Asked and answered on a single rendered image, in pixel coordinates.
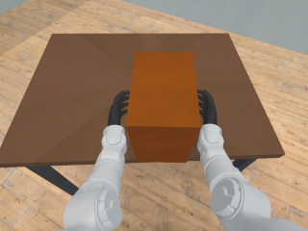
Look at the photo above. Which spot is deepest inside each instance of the carton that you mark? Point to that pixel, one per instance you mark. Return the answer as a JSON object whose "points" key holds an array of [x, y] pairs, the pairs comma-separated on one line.
{"points": [[163, 118]]}

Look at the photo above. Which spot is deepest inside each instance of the right robot forearm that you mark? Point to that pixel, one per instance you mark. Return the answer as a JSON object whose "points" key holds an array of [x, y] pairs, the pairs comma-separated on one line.
{"points": [[213, 158]]}

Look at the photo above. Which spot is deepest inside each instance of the robot right hand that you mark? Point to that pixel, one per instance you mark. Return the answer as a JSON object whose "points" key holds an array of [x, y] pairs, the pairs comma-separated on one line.
{"points": [[209, 113]]}

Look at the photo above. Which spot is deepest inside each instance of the robot left hand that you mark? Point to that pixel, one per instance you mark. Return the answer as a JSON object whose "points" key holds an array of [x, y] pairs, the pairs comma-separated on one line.
{"points": [[116, 113]]}

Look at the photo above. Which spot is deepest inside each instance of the robot left upper arm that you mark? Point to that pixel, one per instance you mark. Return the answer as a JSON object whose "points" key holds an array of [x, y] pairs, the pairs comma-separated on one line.
{"points": [[96, 210]]}

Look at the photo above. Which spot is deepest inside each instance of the robot right upper arm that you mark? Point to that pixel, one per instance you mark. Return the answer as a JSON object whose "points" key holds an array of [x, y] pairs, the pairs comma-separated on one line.
{"points": [[241, 207]]}

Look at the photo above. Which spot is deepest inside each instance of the table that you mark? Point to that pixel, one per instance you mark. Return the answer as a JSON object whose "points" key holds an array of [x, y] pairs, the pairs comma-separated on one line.
{"points": [[61, 118]]}

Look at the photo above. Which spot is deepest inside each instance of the left robot forearm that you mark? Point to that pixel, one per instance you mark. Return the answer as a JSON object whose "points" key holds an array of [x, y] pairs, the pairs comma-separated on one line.
{"points": [[109, 165]]}

